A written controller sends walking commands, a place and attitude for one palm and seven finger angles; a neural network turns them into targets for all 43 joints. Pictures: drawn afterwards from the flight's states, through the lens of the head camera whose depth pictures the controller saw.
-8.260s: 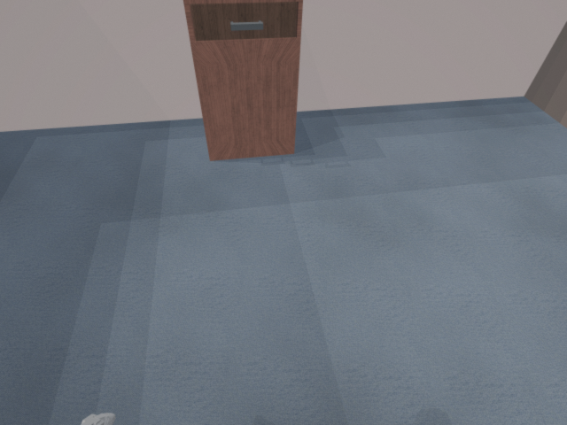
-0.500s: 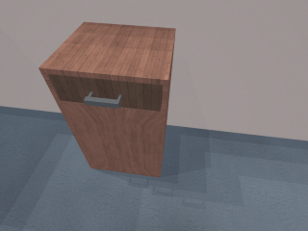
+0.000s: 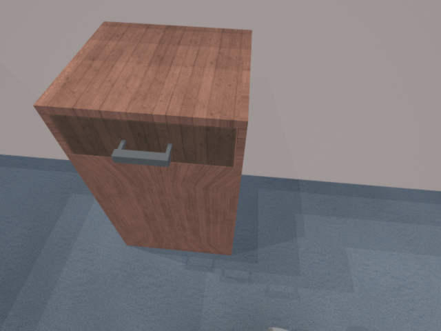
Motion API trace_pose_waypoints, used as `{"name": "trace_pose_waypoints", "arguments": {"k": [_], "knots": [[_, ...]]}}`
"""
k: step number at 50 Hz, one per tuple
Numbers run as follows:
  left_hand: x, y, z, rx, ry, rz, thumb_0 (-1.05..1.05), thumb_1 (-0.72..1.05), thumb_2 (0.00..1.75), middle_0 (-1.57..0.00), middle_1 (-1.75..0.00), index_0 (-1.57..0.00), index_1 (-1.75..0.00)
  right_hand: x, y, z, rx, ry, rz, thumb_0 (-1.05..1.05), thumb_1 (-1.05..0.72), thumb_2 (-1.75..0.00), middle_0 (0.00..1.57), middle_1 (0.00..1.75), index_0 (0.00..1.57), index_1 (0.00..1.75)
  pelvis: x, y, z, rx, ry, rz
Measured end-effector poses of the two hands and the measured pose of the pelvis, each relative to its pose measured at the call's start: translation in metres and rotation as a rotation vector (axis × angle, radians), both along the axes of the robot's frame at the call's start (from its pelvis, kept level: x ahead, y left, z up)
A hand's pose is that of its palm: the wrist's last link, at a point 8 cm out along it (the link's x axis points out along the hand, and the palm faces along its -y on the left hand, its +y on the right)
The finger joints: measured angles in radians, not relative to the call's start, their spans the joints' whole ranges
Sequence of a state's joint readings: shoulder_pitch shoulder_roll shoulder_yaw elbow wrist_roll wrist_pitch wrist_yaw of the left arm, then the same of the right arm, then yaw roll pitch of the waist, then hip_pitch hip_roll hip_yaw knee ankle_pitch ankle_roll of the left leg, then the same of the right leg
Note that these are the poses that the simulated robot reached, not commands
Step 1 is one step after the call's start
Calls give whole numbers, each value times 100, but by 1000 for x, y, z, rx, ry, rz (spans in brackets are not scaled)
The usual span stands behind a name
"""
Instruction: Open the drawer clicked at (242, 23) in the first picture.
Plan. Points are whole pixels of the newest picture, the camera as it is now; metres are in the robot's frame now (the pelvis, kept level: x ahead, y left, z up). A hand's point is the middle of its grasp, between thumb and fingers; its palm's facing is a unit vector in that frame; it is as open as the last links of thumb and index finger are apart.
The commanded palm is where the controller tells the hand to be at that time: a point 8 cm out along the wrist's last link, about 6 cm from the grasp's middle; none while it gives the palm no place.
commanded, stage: come to a stop and stand still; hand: left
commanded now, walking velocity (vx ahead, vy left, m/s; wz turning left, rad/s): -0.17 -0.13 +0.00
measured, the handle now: (144, 151) +0.51 +0.23 -0.03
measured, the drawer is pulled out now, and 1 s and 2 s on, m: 0.00 0.00 0.00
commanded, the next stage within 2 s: look again from close up in 0.90 s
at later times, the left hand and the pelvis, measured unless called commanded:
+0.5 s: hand out of the picture +0.05 +0.20 -0.18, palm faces +0.06 -0.98 -0.19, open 7.3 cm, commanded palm none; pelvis +0.04 +0.02 +0.00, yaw +0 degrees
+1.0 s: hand out of the picture +0.02 +0.19 -0.17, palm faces +0.01 -0.99 -0.17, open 7.4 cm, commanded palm none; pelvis +0.04 +0.04 +0.00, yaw -1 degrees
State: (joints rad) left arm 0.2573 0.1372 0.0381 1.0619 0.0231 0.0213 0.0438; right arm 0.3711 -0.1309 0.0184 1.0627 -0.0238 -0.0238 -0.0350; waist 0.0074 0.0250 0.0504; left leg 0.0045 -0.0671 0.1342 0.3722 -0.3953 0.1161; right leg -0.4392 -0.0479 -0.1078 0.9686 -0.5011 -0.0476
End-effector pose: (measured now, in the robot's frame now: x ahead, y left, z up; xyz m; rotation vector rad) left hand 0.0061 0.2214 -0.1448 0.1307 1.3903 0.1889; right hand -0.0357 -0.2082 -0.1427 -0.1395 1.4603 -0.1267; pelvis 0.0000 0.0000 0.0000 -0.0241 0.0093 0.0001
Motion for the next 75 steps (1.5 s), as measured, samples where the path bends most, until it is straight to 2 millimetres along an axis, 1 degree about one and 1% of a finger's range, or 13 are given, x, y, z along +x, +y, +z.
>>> {"name": "trace_pose_waypoints", "arguments": {"k": [5,9,16,22,25,29,37,48,52,59,64,69,75], "knots": [[59,11,10,48,-122,-23,1,92,89,-19,-30,-20,-30,1,7,-5,34,59,-16,0,-91,-90,20,30,20,29,16,0,-1,19,-7,3],[82,11,15,80,-201,-11,0,91,89,-19,-30,-20,-30,18,0,-12,43,66,-25,0,-91,-90,20,30,20,29,33,-4,-4,55,-20,17],[63,5,15,59,-105,-23,0,92,89,-20,-30,-20,-30,85,-11,-7,12,-75,-30,0,-92,-90,20,30,20,29,38,-3,2,48,-7,18],[44,15,5,10,-53,-19,1,93,89,-20,-30,-20,-30,108,-11,3,-32,-146,-10,1,-94,-90,19,30,20,29,36,9,2,44,-9,-2],[37,23,-5,-15,-35,-4,1,92,89,-20,-30,-20,-30,108,-1,2,-46,-168,-5,1,-94,-90,19,30,20,29,37,19,-4,28,-20,-4],[31,27,-4,-24,-34,20,1,91,89,-20,-30,-20,-30,101,9,8,-56,-146,18,1,-95,-90,20,30,20,29,37,25,0,38,-28,-8],[15,21,7,-36,-6,3,0,91,89,-20,-30,-20,-30,90,15,6,-26,-131,11,1,-96,-90,20,30,20,29,36,30,7,33,-33,-12],[9,17,7,-33,23,-24,0,90,89,-20,-30,-20,-30,58,31,1,27,-43,-18,0,-93,-90,20,30,20,29,37,32,6,15,-18,-16],[18,29,3,-28,16,-52,1,90,89,-20,-30,-20,-30,56,39,-3,30,-64,-42,0,-92,-90,20,30,20,29,40,41,2,8,-19,-15],[57,56,8,8,-72,-68,1,91,89,-20,-30,-20,-30,59,62,-4,45,-86,-43,0,-92,-90,19,30,20,29,50,55,3,19,-30,-19],[74,68,12,22,-108,-73,1,91,89,-20,-30,-20,-30,65,71,-3,50,-80,-29,1,-92,-90,20,30,20,29,55,62,5,24,-32,-22],[77,71,13,19,-92,-72,1,91,89,-20,-30,-20,-30,71,71,-1,40,-77,-26,1,-92,-90,20,30,20,29,59,67,6,27,-32,-25],[67,68,9,1,-42,-62,1,91,89,-20,-30,-20,-30,81,66,2,16,-77,-20,0,-91,-90,20,30,20,29,64,69,7,28,-34,-27]]}}
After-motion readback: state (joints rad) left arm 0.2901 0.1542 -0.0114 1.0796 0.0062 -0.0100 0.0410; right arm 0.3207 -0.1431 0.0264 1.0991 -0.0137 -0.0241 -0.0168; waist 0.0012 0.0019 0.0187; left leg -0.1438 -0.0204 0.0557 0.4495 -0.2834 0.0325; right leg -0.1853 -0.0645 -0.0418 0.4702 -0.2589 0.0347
